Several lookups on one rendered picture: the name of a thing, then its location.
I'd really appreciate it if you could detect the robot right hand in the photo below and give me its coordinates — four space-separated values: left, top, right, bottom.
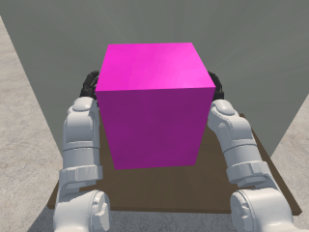
208 71 224 102

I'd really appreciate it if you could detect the left robot forearm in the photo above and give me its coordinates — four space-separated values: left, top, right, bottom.
53 97 103 230

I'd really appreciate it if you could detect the right robot forearm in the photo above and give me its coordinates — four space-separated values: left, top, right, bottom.
208 100 294 222

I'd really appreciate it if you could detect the right robot upper arm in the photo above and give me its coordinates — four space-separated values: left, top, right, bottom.
230 186 309 232

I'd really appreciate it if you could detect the robot left hand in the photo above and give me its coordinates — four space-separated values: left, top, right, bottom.
79 70 99 106

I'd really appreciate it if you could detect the left robot upper arm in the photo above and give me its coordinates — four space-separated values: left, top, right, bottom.
54 189 112 232

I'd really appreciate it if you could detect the carton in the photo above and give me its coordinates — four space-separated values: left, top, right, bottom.
95 43 216 170

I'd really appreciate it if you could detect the table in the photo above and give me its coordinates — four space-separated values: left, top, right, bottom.
46 110 302 217

